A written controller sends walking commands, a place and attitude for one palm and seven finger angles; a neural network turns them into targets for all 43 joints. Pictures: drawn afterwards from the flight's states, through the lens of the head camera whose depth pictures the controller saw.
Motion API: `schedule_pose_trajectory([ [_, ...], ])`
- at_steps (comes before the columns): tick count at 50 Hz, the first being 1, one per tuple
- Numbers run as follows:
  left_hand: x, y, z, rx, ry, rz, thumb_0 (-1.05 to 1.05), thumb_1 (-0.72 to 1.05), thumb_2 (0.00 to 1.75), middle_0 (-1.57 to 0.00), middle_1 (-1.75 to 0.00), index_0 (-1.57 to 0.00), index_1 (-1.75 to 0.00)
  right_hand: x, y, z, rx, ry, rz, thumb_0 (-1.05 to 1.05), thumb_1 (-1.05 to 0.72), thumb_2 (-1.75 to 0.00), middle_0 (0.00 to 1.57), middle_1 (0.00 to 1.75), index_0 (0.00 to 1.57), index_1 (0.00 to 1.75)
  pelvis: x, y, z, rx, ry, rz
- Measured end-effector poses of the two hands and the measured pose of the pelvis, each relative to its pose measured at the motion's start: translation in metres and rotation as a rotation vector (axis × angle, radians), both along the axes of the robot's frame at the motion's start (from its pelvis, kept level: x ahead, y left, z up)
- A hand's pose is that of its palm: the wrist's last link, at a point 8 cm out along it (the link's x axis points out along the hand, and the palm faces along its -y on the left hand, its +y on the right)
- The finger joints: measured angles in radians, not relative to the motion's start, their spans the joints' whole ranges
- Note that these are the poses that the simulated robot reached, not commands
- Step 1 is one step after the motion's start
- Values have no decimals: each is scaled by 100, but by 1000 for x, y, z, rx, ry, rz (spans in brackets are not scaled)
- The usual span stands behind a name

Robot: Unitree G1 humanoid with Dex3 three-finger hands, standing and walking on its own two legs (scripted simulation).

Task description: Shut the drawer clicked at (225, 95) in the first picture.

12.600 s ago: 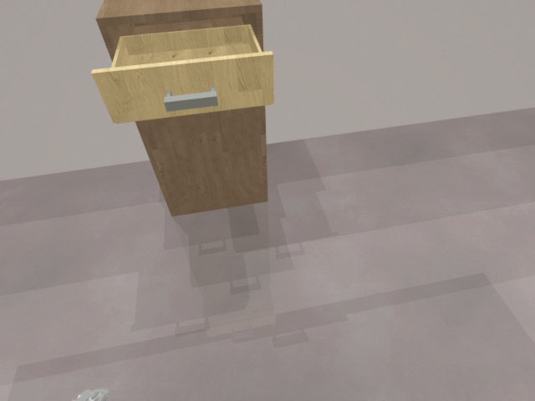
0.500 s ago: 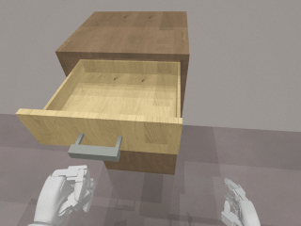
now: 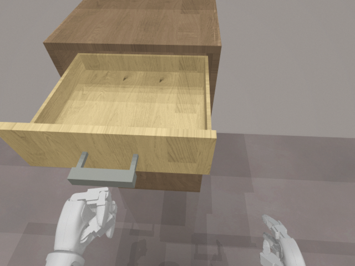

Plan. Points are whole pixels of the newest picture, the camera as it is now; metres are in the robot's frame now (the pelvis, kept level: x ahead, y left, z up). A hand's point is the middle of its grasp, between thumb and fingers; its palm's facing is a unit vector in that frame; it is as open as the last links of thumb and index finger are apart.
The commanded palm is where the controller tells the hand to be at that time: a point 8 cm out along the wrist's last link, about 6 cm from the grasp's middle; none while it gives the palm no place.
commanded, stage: bring the fist close to the handle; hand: left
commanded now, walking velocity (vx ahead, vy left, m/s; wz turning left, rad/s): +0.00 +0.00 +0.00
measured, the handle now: (106, 167) +0.30 +0.17 +0.09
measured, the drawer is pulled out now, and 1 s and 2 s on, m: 0.29 0.26 0.14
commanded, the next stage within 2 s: push the drawer shut in 0.34 s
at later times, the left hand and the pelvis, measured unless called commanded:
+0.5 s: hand (114, 219) +0.20 +0.13 +0.09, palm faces -0.01 -1.00 -0.03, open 3.3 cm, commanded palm +0.18 +0.18 +0.09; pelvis +0.00 +0.00 -0.01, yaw +0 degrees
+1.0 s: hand (123, 191) +0.25 +0.12 +0.08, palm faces -0.03 -1.00 -0.05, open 3.1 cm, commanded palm +0.24 +0.18 +0.09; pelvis +0.00 -0.01 +0.00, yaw +1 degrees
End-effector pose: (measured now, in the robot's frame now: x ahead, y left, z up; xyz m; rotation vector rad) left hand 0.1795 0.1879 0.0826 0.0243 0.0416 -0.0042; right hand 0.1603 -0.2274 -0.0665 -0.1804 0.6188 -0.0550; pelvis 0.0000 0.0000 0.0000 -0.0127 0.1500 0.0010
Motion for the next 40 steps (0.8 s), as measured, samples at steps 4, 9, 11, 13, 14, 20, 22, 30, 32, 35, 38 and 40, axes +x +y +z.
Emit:
schedule_pose_trajectory([
  [4,2,1,1,7,-13,-5,2,91,90,-140,-160,-140,-160,0,0,-3,-2,11,-3,2,-91,-90,20,30,20,30,1,1,-2,-3,8,0],
  [9,0,-1,5,-1,-27,-7,2,91,90,-140,-160,-140,-160,1,1,-4,7,14,-11,2,-91,-90,20,30,20,30,2,3,-2,-4,13,-1],
  [11,-1,-4,5,-5,-24,-11,2,91,90,-140,-160,-140,-160,1,2,-4,10,11,-11,2,-91,-90,20,30,20,30,2,3,-3,-4,13,-1],
  [13,-3,-6,5,-3,-18,-13,2,91,90,-140,-160,-140,-160,2,3,-4,12,10,-10,2,-91,-90,20,30,20,30,2,3,-3,-3,13,-1],
  [14,-3,-7,4,-3,-15,-14,2,91,90,-140,-160,-140,-160,3,3,-3,12,9,-9,2,-91,-90,20,30,20,30,1,3,-3,-3,14,-1],
  [20,-5,-6,3,9,-19,-4,2,90,90,-140,-160,-140,-160,5,5,-3,14,3,2,2,-91,-90,20,30,20,30,-1,1,-5,-4,12,1],
  [22,-4,-6,4,11,-28,-1,2,90,90,-140,-160,-140,-160,5,5,-3,15,1,5,2,-91,-90,20,30,20,30,-1,1,-5,-4,12,1],
  [30,7,-13,4,16,-41,-22,2,90,90,-140,-160,-140,-160,2,1,-5,8,12,11,2,-91,-90,20,30,20,30,-3,-2,-6,-3,11,6],
  [32,14,-13,2,19,-41,-24,2,90,90,-140,-160,-140,-160,0,-1,-6,5,22,9,2,-91,-90,20,30,21,30,-3,-3,-5,-2,11,5],
  [35,19,-12,2,22,-39,-26,1,89,91,-140,-160,-140,-160,-3,-4,-7,2,37,4,2,-91,-90,20,30,21,30,-3,-5,-4,0,11,4],
  [38,24,-12,1,23,-37,-22,1,87,92,-140,-160,-140,-160,-6,-7,-8,-3,52,3,2,-91,-90,20,30,20,30,-3,-6,-3,1,9,6],
  [40,28,-11,1,23,-38,-21,0,86,92,-140,-160,-140,-160,-8,-9,-8,-6,61,2,2,-91,-90,20,30,20,30,-3,-7,-2,1,8,7],
])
